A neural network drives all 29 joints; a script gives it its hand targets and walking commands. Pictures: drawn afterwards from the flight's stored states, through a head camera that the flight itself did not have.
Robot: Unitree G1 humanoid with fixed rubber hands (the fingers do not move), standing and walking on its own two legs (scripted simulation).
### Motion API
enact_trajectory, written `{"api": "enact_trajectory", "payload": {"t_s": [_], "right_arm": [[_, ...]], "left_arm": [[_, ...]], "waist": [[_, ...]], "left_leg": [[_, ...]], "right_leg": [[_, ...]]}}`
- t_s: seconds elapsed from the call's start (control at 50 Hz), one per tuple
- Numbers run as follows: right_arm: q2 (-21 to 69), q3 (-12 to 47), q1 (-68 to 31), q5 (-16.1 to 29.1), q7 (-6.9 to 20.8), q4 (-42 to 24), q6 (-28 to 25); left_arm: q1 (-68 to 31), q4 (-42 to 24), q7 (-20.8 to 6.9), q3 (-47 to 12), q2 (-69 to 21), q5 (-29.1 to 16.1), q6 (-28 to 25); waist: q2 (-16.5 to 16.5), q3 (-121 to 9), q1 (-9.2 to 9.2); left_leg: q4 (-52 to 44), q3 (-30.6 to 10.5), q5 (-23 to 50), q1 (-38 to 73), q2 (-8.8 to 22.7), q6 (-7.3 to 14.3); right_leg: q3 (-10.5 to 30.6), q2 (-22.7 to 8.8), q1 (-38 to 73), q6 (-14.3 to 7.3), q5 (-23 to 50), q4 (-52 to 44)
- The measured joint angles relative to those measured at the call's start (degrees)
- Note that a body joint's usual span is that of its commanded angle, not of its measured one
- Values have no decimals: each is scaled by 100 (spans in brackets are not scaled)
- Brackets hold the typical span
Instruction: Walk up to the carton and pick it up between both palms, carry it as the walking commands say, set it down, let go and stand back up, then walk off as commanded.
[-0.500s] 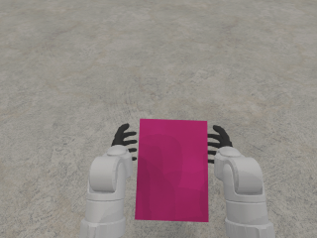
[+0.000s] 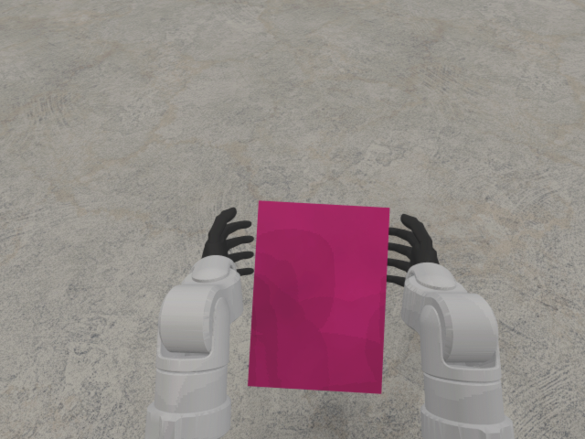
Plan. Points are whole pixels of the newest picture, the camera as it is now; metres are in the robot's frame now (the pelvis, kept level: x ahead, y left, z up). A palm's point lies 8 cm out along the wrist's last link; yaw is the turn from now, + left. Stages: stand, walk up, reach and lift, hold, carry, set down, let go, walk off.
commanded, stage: carry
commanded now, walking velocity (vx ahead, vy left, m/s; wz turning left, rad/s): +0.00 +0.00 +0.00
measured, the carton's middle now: (313, 282) +0.35 +0.00 -0.03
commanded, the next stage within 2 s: none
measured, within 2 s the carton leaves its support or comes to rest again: neither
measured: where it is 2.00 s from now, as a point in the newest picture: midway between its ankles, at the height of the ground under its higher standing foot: (263, 249)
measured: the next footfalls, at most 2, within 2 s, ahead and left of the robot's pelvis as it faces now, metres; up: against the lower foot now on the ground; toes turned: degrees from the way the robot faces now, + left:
left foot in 0.38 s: +0.15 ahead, +0.11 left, +0.00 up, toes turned +10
right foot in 0.64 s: +0.38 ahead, -0.04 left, +0.00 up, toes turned -4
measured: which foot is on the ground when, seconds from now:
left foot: down 0.00-0.26, up 0.28-0.36, down 0.38-0.70, up 0.72-0.90, down 0.92-1.00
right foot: down 0.00-0.36, up 0.38-0.62, down 0.64-1.00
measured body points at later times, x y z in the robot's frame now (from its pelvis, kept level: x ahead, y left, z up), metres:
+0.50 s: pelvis +0.19 +0.05 +0.00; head +0.20 +0.08 +0.45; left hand +0.52 +0.19 +0.09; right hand +0.51 -0.06 +0.09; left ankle +0.11 +0.11 -0.74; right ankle +0.14 -0.11 -0.69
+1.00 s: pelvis +0.34 +0.09 +0.00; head +0.35 +0.09 +0.45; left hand +0.65 +0.22 +0.09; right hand +0.65 -0.03 +0.08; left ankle +0.32 +0.21 -0.74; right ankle +0.34 -0.03 -0.74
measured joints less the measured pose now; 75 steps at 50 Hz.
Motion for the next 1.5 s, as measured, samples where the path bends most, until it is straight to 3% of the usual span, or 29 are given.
{"api": "enact_trajectory", "payload": {"t_s": [0.06, 0.14, 0.26, 0.28, 0.3, 0.34, 0.36, 0.38, 0.4, 0.44, 0.5, 0.54, 0.6, 0.66, 0.7, 0.74, 0.8, 0.86, 0.92, 0.98, 1.06, 1.14, 1.18, 1.28, 1.32, 1.36, 1.42, 1.46, 1.5], "right_arm": [[6, 77, -22, -8, -13, -15, 152], [16, 129, -49, -15, -19, 80, 193], [-21, 167, 81, 0, -7, 218, 229], [-32, 150, 113, 17, -5, 192, 239], [-42, 115, 145, 28, -4, 141, 235], [-43, 0, 145, 26, -11, 29, 175], [-25, -53, 85, 11, -7, 14, 150], [5, -93, -15, -16, 2, 33, 147], [36, -106, -117, -68, 50, 167, 95], [68, -100, -215, -72, 117, 512, -40], [83, -141, -277, -164, 253, 869, -196], [95, -147, -300, -178, 217, 1092, -252], [35, -67, -119, -104, 139, 786, -210], [-13, -65, 46, -28, 91, 561, -208], [-35, -107, 130, 47, 74, 469, -227], [-15, -169, 34, 8, 207, 833, -404], [29, -185, -117, -80, 307, 1562, -722], [17, -72, -70, -54, 219, 1246, -880], [-17, -1, 63, -4, 94, 544, -869], [-36, 96, 157, -3, 116, 494, -753], [-74, 456, 311, 35, 146, 642, -218], [-70, 465, 285, -110, 26, 743, 103], [-58, 353, 227, -172, -27, 782, 174], [-48, 126, 177, -161, -68, 661, 245], [-46, 59, 156, -105, -74, 579, 252], [-3, 38, 14, -73, -77, 596, 204], [3, 132, 8, 31, -53, 570, 99], [-21, 185, 97, 88, -52, 359, 49], [-35, 255, 160, 127, -42, 135, -4]], "left_arm": [[-32, 117, 27, 38, -11, 115, 29], [112, 52, 44, 51, 37, 31, 65], [303, 61, 64, -50, 91, -54, 175], [302, 61, 72, -86, 90, -52, 197], [270, 61, 78, -126, 80, -53, 213], [144, 37, 81, -180, 43, -60, 212], [75, 22, 90, -167, 23, -50, 201], [7, 19, 107, -128, 4, -23, 188], [-35, 93, 93, -54, -6, 49, 128], [-68, 336, 107, 111, -20, 144, -16], [-186, 686, 1, 318, -58, 249, -180], [-195, 887, 38, 375, -67, 249, -274], [11, 585, 53, 163, 6, 38, -237], [165, 415, 29, -26, 51, -62, -227], [207, 422, -5, -106, 66, -78, -257], [68, 862, -150, 82, 27, 155, -472], [-36, 1624, -273, 443, -14, 378, -899], [155, 1138, -236, 298, 46, 154, -1017], [339, 375, -161, -33, 100, -53, -928], [443, 276, -156, -100, 128, 32, -767], [705, 328, -111, 5, 186, 115, -278], [578, 384, -43, -15, 160, 9, 138], [456, 457, 4, -78, 132, -20, 237], [168, 643, 114, -132, 51, -23, 248], [136, 599, 145, -164, 41, -26, 241], [175, 473, 177, -118, 56, -21, 173], [303, 367, 218, -26, 96, -75, 13], [294, 208, 204, 8, 93, -146, -33], [244, 78, 189, 58, 78, -137, -113]], "waist": [[-61, -58, -117], [-129, -239, -165], [-180, -380, -24], [-206, -392, 12], [-264, -401, 25], [-320, -313, 3], [-288, -229, -22], [-189, -175, -43], [-82, -209, -9], [-14, -373, 33], [-113, -439, 26], [-238, -315, 45], [-268, -51, -17], [-206, 65, -72], [18, 131, -79], [-31, 167, -63], [-209, 105, -85], [-302, 209, -79], [-144, 194, -158], [-186, -151, -139], [-167, -832, -75], [-97, -1078, 22], [-1, -1091, 66], [-154, -938, 109], [-272, -817, 42], [-119, -623, -45], [222, -359, -147], [286, -177, -195], [146, 4, -152]], "left_leg": [[-431, 84, 649, 33, 35, -70], [-313, 146, 577, 147, -12, -55], [812, 154, 1494, -139, 124, 4], [1004, 132, 1484, -222, 113, -9], [962, 76, 877, -317, 20, -14], [186, 13, 87, -470, -129, 46], [-398, 76, 556, -457, -129, 74], [-760, 109, 1774, -440, -51, 134], [-708, 122, 2271, -378, 52, 240], [-478, 192, 1103, -183, 107, 337], [-440, 189, 174, 28, 26, 356], [-352, 238, -38, 166, -55, 345], [-135, 203, -323, 316, -157, 344], [433, 155, -572, 318, -254, 295], [1376, 20, -294, -46, -168, 168], [2072, -249, -645, -454, -322, 81], [1742, -454, -1057, -823, -306, 64], [779, -466, -535, -922, -128, 47], [-260, -341, 270, -723, 23, 72], [-428, -187, 911, -439, -25, -5], [-347, -22, 324, -80, 19, -17], [-394, -63, 32, 214, 104, -68], [-279, -133, -151, 266, 179, -100], [934, 81, -79, -178, 219, -105], [412, 217, -141, -136, 89, -8], [-264, 309, -268, 231, 106, 30], [-620, 331, -431, 712, 279, -29], [-873, 273, -371, 1005, 364, -66], [-865, 246, -261, 1215, 366, -117]], "right_leg": [[-30, -90, 187, 72, -166, 16], [38, -184, 131, 174, -231, 436], [-4, -172, 589, 55, 239, 258], [-1, -190, 669, 26, 335, 222], [-4, -249, 702, 4, 415, 247], [-50, -347, 721, 60, 639, 420], [-66, -359, 702, 105, 764, 640], [-64, -319, 642, 165, 573, 1012], [18, -250, 498, 214, -136, 1481], [398, -109, 120, 179, -1295, 2181], [675, 11, -411, 139, -1700, 2225], [594, 18, -723, 151, -1570, 2030], [294, 87, -992, 75, -995, 1451], [148, 171, -897, -177, 396, 735], [109, 196, -778, -243, 264, 811], [209, 134, -623, -213, 43, 693], [325, 8, -322, -95, 127, 176], [402, -101, -166, -13, 162, -3], [358, -133, -61, 114, -42, 133], [464, -232, 20, 232, -460, 499], [406, -259, 226, 239, -1173, 657], [204, -227, 621, 221, -922, 321], [104, -176, 815, 343, -956, 199], [9, -306, 1132, 468, -1337, 102], [-26, -438, 1168, 483, -1357, 229], [30, -466, 731, 503, -1231, 1350], [130, -157, -131, 376, -1630, 2953], [26, 67, -527, 270, -1812, 2692], [-134, 229, -636, 174, -1381, 1466]]}}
